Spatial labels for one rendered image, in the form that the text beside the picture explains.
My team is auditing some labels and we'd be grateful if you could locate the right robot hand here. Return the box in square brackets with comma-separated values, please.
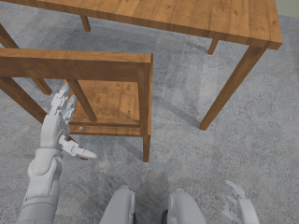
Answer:
[221, 180, 260, 224]

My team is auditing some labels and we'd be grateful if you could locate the table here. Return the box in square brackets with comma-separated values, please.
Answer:
[0, 0, 283, 131]

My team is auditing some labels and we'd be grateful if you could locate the chair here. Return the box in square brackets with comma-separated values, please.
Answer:
[0, 48, 153, 162]

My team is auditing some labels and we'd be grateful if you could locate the left robot shin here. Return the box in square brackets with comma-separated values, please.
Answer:
[121, 186, 134, 224]

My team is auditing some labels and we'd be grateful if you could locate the left robot hand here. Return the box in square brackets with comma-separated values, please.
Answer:
[40, 82, 98, 160]

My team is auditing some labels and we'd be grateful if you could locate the left robot forearm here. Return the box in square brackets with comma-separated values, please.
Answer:
[16, 147, 64, 224]

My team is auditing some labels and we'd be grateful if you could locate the robot right thigh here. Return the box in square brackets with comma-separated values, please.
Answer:
[168, 191, 206, 224]

